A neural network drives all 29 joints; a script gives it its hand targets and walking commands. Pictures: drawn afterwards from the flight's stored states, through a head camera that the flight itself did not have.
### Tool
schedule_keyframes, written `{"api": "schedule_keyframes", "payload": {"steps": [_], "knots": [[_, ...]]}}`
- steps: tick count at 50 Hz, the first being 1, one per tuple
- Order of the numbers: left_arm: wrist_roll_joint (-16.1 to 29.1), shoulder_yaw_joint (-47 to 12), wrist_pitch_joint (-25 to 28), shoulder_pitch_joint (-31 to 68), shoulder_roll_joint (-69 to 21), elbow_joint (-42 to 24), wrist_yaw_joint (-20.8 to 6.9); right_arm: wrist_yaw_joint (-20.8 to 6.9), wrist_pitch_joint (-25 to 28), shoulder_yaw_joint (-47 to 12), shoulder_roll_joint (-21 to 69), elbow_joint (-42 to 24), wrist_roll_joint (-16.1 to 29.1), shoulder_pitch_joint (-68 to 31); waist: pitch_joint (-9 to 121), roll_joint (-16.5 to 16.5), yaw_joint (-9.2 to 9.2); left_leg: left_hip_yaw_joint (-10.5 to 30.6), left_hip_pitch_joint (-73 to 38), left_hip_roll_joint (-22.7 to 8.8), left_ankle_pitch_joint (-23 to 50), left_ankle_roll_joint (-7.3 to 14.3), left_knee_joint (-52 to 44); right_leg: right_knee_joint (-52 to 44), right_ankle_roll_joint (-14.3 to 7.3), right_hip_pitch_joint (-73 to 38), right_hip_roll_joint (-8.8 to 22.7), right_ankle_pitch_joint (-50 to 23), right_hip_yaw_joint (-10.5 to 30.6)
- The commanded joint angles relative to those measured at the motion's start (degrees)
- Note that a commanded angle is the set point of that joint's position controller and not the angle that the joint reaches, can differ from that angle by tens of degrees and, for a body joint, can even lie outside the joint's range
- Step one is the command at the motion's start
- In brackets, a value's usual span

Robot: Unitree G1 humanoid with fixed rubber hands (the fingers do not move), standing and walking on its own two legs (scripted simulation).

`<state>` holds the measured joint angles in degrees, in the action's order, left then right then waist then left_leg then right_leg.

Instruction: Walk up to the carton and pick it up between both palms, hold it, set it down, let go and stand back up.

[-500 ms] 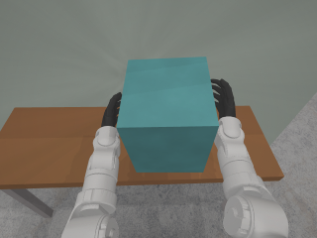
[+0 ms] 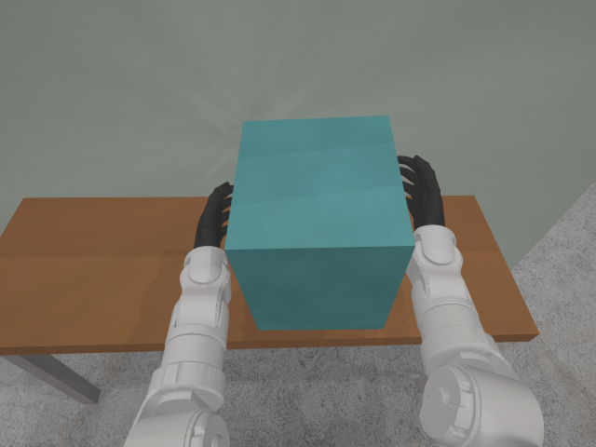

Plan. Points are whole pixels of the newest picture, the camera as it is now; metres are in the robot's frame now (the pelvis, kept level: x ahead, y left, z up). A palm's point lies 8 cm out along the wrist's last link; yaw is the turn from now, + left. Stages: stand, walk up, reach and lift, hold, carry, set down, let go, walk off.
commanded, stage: set down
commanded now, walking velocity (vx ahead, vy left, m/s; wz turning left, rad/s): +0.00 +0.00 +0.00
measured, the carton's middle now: (317, 232) +0.41 -0.01 +0.04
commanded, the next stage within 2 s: none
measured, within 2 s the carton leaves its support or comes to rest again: rests again in 1.90 s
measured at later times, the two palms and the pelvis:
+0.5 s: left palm (220, 246) +0.39 +0.13 +0.03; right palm (419, 222) +0.42 -0.16 +0.06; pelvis +0.01 +0.00 +0.00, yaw +0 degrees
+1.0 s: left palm (221, 261) +0.39 +0.14 -0.01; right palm (403, 229) +0.44 -0.15 +0.02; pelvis +0.03 +0.00 +0.00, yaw +0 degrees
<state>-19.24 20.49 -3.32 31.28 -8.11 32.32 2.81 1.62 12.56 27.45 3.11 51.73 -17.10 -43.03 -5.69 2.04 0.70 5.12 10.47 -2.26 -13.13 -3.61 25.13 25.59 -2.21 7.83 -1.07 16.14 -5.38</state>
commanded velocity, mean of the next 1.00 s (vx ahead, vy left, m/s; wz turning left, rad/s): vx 0.00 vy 0.00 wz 0.00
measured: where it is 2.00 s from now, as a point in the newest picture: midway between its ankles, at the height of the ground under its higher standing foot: outside the picture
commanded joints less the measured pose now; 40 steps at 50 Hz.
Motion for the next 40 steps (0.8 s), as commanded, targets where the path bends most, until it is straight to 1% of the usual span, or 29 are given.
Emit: {"api": "schedule_keyframes", "payload": {"steps": [1, 13, 23, 32, 40], "knots": [[-2.6, -11.0, 5.9, 33.5, -25.8, -4.4, -2.4, -9.8, 3.8, -13.2, 24.5, 4.8, -5.4, -22.6, 33.7, -0.1, -3.39, -11.0, 0.7, 1.4, 17.5, 2.4, -6.8, -3.6, 5.0, -6.6, 1.3, -29.3, 1.0], [-3.3, -9.9, 7.2, 32.4, -26.2, -3.7, -1.5, -10.2, 5.1, -11.3, 24.6, 5.0, -6.9, -23.0, 37.3, -0.2, -3.84, -11.1, 1.6, 1.1, 20.1, 2.4, -5.4, -2.7, 4.9, -5.2, 1.5, -32.2, 1.5], [-3.7, -9.6, 9.4, 31.6, -27.1, -2.1, -0.5, -10.0, 6.7, -10.3, 25.2, 5.8, -8.3, -22.7, 41.4, -0.6, -3.99, -11.0, 2.5, 0.8, 23.5, 2.1, -3.8, -1.4, 4.6, -4.0, 1.6, -36.7, 1.8], [-4.2, -10.0, 12.7, 29.9, -28.3, 0.4, 0.0, -9.0, 8.9, -10.9, 26.5, 7.3, -9.2, -21.0, 44.5, -0.8, -4.01, -10.9, 5.6, 0.9, 26.8, 2.0, -2.4, 0.6, 4.2, -5.0, 2.0, -43.8, 2.4], [-4.5, -10.7, 16.6, 29.4, -29.3, 2.8, 0.4, -7.9, 11.3, -10.8, 27.7, 10.1, -10.6, -19.3, 46.6, -1.4, -3.55, -10.7, 9.8, 1.1, 28.3, 1.8, -1.7, 2.3, 3.8, -5.8, 2.5, -49.4, 2.6]]}}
